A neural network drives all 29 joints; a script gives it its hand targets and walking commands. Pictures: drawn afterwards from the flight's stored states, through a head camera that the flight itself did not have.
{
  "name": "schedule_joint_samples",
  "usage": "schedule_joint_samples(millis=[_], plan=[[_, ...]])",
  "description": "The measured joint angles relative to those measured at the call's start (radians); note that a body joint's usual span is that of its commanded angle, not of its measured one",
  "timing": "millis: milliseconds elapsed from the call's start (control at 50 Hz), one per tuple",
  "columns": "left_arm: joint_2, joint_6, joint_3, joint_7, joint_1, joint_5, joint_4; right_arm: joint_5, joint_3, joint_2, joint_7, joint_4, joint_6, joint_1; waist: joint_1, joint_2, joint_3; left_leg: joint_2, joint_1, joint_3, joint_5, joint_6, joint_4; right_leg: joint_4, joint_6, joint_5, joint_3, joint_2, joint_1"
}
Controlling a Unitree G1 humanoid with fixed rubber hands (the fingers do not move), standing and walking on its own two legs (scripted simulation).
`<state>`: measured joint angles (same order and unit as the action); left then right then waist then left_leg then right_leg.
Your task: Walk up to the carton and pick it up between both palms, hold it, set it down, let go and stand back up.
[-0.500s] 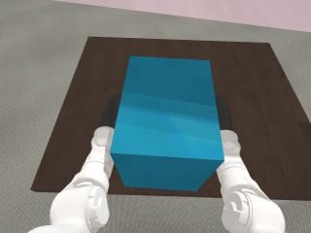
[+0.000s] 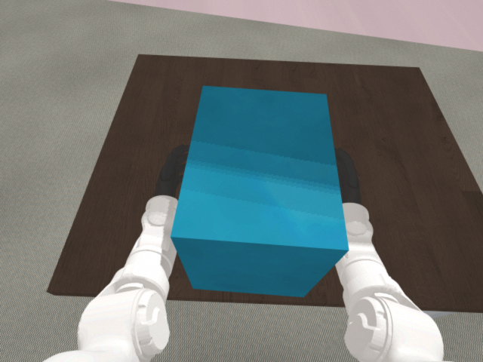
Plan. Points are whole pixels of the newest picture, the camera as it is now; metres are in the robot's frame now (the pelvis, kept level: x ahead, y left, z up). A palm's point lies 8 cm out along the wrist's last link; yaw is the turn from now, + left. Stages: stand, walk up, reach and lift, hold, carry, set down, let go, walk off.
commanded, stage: reach and lift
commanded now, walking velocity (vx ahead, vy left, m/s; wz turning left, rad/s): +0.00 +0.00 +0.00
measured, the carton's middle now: (255, 197) +0.39 -0.01 -0.01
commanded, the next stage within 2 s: none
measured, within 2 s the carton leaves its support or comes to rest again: leaves its support in 0.24 s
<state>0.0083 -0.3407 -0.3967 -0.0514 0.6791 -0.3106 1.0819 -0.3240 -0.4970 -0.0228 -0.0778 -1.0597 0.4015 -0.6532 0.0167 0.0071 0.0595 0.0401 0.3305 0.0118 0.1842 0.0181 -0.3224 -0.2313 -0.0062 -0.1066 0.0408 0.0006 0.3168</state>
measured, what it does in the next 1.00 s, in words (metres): stands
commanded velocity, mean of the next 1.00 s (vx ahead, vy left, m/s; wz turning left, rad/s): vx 0.00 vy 0.00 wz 0.00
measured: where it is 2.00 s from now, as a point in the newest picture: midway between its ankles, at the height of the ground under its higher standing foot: outside the picture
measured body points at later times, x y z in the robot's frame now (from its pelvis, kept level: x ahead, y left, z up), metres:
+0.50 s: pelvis -0.02 +0.00 +0.00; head +0.04 +0.01 +0.44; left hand +0.38 +0.15 +0.03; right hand +0.39 -0.16 +0.04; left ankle -0.03 +0.13 -0.75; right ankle -0.01 -0.12 -0.75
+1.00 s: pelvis -0.01 +0.01 +0.00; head +0.00 +0.01 +0.45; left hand +0.39 +0.15 +0.08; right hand +0.39 -0.16 +0.09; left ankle -0.03 +0.13 -0.75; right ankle -0.01 -0.12 -0.75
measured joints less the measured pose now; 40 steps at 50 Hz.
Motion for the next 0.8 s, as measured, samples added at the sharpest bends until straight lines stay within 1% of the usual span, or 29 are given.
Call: schedule_joint_samples(millis=[140,320,400,520,620,720,800], plan=[[-0.002,-0.014,0.004,-0.005,0.000,0.015,0.016,-0.001,0.014,0.011,-0.020,-0.038,0.031,-0.006,-0.004,0.001,0.025,0.003,0.026,0.001,-0.004,0.001,-0.004,0.006,0.001,0.008,0.003,-0.002,0.021],[0.002,-0.088,0.006,-0.027,-0.001,0.036,0.034,0.002,0.030,0.030,-0.038,-0.096,0.120,-0.027,-0.009,-0.002,0.050,0.003,0.063,-0.003,-0.018,0.001,-0.011,0.003,0.003,0.022,0.011,-0.001,0.053],[-0.003,-0.104,0.008,-0.033,0.005,0.046,0.040,-0.001,0.030,0.035,-0.044,-0.116,0.138,-0.047,-0.009,0.001,0.055,0.000,0.077,-0.003,-0.030,0.001,-0.007,0.000,0.004,0.030,0.013,0.002,0.069],[-0.012,-0.082,0.029,-0.041,0.010,0.067,0.061,0.011,0.043,0.041,-0.050,-0.141,0.117,-0.057,-0.009,0.010,0.066,-0.002,0.083,-0.001,-0.041,0.000,-0.001,-0.001,0.004,0.037,0.013,0.004,0.079],[-0.020,-0.058,0.070,-0.053,0.009,0.105,0.070,0.044,0.077,0.044,-0.054,-0.131,0.085,-0.048,-0.005,0.008,0.077,-0.002,0.090,-0.001,-0.038,-0.001,-0.009,-0.005,0.003,0.036,0.014,0.005,0.083],[-0.024,-0.034,0.117,-0.068,0.005,0.146,0.059,0.107,0.140,0.053,-0.054,-0.092,0.043,-0.034,0.000,-0.002,0.088,-0.003,0.089,-0.001,-0.028,-0.004,-0.023,-0.014,0.000,0.028,0.014,0.007,0.079],[-0.023,0.001,0.147,-0.076,-0.002,0.185,0.026,0.180,0.209,0.064,-0.059,-0.047,-0.006,-0.022,0.005,-0.011,0.096,-0.004,0.074,-0.001,-0.016,-0.006,-0.034,-0.023,-0.003,0.017,0.013,0.008,0.064]])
